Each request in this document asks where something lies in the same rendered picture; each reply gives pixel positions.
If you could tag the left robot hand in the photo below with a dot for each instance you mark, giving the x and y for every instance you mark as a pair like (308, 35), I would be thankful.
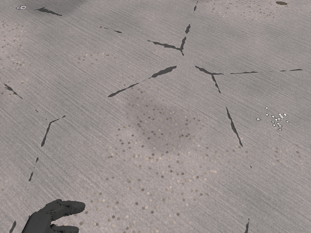
(41, 221)

